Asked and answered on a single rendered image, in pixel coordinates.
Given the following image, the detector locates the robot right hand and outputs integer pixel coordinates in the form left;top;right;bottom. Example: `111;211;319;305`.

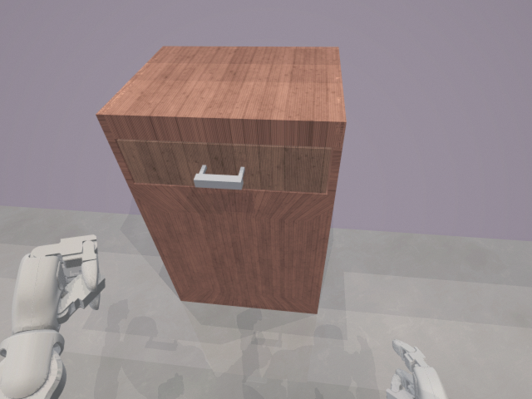
386;339;449;399

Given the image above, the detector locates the handle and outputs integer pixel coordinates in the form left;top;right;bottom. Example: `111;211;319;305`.
194;165;245;190

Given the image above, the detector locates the robot left forearm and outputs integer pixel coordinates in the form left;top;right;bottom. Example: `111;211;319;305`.
0;329;67;399

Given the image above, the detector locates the robot left hand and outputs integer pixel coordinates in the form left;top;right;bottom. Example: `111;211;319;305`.
12;234;106;335

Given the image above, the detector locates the cabinet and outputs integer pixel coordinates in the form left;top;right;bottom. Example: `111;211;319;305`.
96;46;347;314

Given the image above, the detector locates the drawer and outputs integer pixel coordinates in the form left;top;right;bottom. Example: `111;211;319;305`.
117;139;331;193

